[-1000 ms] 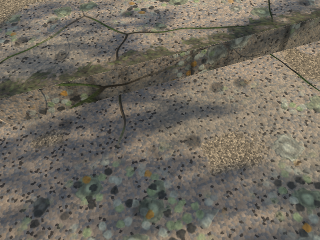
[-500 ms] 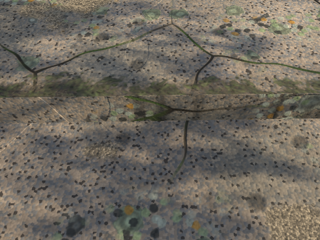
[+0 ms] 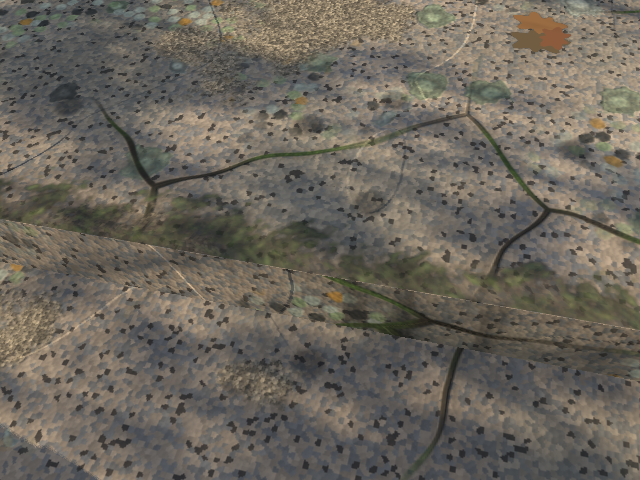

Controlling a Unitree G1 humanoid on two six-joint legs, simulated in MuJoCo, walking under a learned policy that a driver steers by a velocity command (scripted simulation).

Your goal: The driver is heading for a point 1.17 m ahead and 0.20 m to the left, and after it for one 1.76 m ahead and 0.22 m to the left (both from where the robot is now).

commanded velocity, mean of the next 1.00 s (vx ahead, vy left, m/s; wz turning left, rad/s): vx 0.50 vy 0.00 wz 0.44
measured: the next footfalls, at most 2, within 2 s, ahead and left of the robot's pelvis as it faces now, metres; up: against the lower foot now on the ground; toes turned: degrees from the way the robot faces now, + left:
left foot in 0.42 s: +0.35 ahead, +0.15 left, +0.00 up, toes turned +19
right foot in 0.96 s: +0.66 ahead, +0.11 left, +0.00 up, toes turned +23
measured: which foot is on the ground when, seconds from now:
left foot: up 0.00-0.40, down 0.42-0.98, up 1.00-1.00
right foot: down 0.00-0.44, up 0.46-0.94, down 0.96-1.00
